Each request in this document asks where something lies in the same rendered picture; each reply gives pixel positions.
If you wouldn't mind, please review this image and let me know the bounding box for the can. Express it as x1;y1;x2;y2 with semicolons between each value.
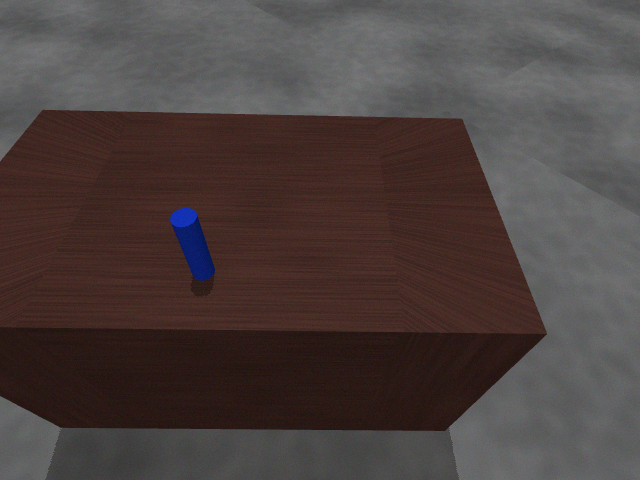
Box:
170;208;215;281

